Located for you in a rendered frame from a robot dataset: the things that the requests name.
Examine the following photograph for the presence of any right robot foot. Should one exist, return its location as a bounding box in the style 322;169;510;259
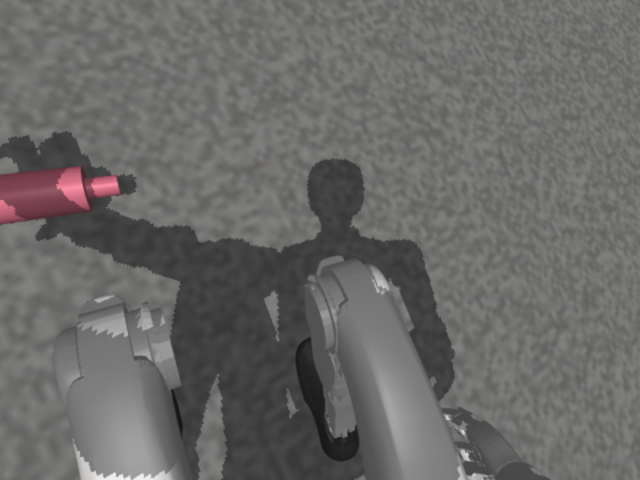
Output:
296;337;359;462

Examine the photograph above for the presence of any right robot hand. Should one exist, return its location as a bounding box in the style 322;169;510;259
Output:
441;407;522;480

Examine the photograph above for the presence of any bottle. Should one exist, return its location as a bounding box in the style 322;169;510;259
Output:
0;166;121;225

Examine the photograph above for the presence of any right robot arm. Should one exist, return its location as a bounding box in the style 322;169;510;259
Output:
495;462;551;480

